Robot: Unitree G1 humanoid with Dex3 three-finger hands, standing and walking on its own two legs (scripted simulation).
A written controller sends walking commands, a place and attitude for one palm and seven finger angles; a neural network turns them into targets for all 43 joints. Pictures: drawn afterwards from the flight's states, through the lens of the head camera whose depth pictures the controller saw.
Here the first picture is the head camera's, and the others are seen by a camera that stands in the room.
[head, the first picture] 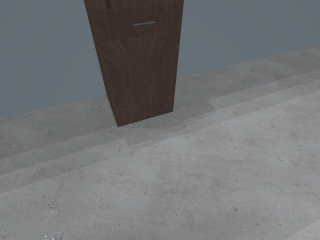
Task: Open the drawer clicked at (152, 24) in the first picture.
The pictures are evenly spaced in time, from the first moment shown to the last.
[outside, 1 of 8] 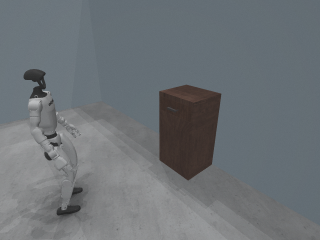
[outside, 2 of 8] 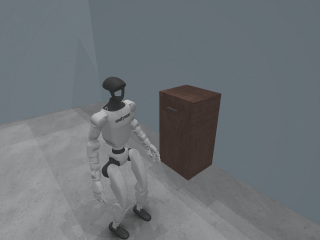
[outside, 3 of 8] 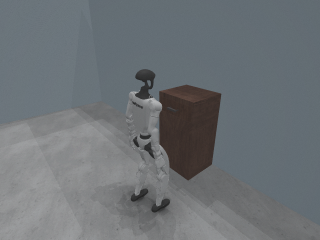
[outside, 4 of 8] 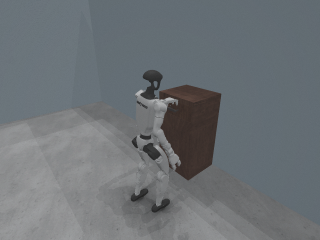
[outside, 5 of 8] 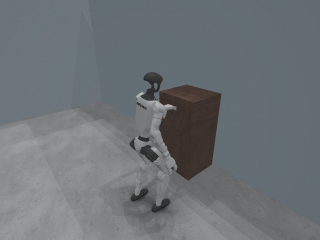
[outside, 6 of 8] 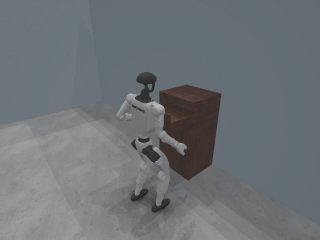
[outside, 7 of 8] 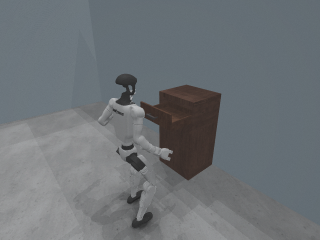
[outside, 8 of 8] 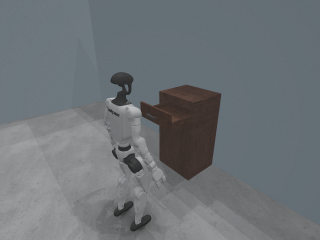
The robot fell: no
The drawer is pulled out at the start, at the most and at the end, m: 0.00 0.30 0.28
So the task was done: yes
